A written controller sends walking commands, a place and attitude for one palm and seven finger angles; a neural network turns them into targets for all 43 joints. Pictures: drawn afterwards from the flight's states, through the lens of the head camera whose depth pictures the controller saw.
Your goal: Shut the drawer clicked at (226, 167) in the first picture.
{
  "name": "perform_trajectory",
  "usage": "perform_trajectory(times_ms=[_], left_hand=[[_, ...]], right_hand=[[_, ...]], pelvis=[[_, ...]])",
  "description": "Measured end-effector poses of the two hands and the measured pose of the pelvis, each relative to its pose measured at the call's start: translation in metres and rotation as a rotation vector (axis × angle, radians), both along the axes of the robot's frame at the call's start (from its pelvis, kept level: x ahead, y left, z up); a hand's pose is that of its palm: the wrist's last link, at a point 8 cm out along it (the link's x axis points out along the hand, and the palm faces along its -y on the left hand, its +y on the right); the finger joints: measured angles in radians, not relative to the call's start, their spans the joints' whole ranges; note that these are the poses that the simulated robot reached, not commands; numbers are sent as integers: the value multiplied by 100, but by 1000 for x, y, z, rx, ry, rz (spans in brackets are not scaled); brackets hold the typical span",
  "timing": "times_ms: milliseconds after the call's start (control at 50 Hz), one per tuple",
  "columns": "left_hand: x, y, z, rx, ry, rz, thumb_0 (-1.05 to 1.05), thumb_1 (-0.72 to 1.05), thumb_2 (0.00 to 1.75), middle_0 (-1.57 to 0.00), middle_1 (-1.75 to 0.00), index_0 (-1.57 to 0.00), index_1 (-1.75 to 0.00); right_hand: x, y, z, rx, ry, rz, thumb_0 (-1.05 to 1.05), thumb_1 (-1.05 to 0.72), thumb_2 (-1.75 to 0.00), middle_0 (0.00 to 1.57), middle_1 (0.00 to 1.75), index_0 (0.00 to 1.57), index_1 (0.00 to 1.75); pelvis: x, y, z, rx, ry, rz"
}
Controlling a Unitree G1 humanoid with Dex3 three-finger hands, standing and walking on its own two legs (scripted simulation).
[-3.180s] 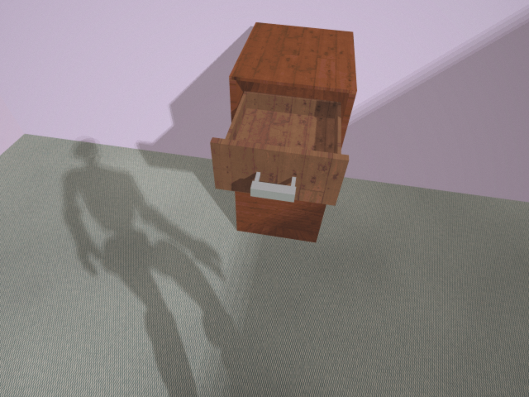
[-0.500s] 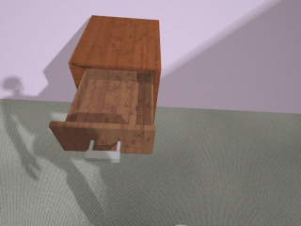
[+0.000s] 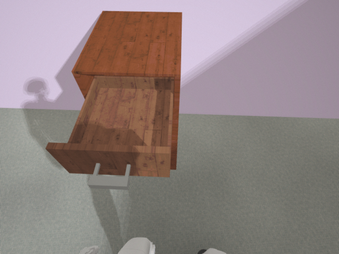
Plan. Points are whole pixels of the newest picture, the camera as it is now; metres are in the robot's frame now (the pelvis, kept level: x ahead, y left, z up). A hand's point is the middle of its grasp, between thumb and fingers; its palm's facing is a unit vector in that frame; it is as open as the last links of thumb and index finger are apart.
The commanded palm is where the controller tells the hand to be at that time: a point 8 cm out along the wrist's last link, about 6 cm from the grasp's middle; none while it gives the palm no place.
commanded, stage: come to a stop and stand still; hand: left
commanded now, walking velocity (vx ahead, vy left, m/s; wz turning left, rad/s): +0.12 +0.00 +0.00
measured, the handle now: (111, 174) +0.32 +0.19 -0.08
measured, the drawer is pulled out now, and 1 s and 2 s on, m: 0.30 0.30 0.30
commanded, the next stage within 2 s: look again from close up in 1.18 s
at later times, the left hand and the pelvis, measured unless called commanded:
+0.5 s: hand out of the picture -0.06 +0.24 -0.17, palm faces -0.01 -0.99 -0.15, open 7.4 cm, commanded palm none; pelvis -0.04 +0.06 +0.02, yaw -2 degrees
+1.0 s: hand out of the picture -0.03 +0.14 -0.17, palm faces +0.02 -0.98 -0.20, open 7.2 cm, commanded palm none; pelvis -0.04 -0.03 +0.01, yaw -1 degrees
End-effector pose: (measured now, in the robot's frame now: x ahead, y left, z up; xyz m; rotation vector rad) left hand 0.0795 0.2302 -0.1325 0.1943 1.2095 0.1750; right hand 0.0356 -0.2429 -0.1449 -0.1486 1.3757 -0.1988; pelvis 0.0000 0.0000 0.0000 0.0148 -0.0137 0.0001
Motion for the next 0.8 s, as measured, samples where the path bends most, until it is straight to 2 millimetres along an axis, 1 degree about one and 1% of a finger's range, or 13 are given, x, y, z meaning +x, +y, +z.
perform_trajectory(times_ms=[60,100,140,200,300,380,440,500,540,580,660,720,800], left_hand=[[-20,18,-7,-4,14,12,0,91,90,-20,-30,-21,-30],[-34,33,-15,-15,23,22,0,91,90,-20,-30,-21,-30],[-47,47,-26,-30,35,32,0,90,90,-20,-30,-20,-30],[-68,61,-27,-51,76,52,0,91,90,-20,-30,-20,-30],[-101,70,-16,-86,127,68,0,91,90,-20,-30,-20,-30],[-128,71,-13,-94,214,59,0,91,90,-20,-30,-20,-30],[-142,68,-13,-94,279,44,0,91,90,-20,-30,-20,-30],[-144,62,-11,-93,310,25,0,91,90,-20,-30,-20,-30],[-140,56,-10,-93,311,8,0,91,90,-20,-30,-20,-30],[-131,48,-9,-91,296,-12,0,91,90,-20,-30,-20,-30],[-105,25,-7,-79,222,-39,0,91,90,-20,-30,-20,-30],[-92,12,-7,-37,165,-40,1,93,90,-20,-30,-20,-30],[-86,-5,2,-15,120,-28,1,95,90,-20,-30,-20,-30]], right_hand=[[8,5,7,-29,-60,27,0,-91,-90,20,30,20,30],[8,12,12,-51,-104,41,0,-91,-90,20,30,20,30],[3,22,14,-77,-142,46,0,-91,-90,20,30,20,30],[-16,42,26,-83,-134,53,0,-91,-90,20,30,20,30],[-45,71,39,-61,-76,53,0,-91,-90,20,30,20,30],[-65,81,40,-59,-44,14,0,-92,-90,21,30,20,30],[-84,84,38,-57,-11,-20,0,-92,-90,21,30,21,30],[-105,83,36,-49,38,-52,0,-91,-90,21,30,21,30],[-120,81,34,-39,72,-73,0,-91,-90,21,30,21,30],[-133,77,32,-27,103,-92,0,-91,-90,21,30,21,30],[-154,65,22,9,155,-119,0,-91,-90,21,30,20,30],[-163,52,10,42,177,-134,0,-91,-90,21,30,20,30],[-157,39,2,79,174,-112,0,-91,-90,20,30,20,30]], pelvis=[[-12,11,-2,-5,-1,1],[-19,22,-6,-13,-2,-2],[-25,34,-12,-25,-5,-6],[-30,44,-5,-29,-14,-12],[-32,56,13,-50,10,-6],[-33,60,17,-42,30,-21],[-35,60,17,-35,39,-31],[-39,56,17,-31,45,-40],[-41,52,17,-30,46,-45],[-43,47,16,-28,45,-47],[-45,31,13,-15,42,-46],[-45,14,7,4,32,-48],[-41,-3,8,-9,15,-31]])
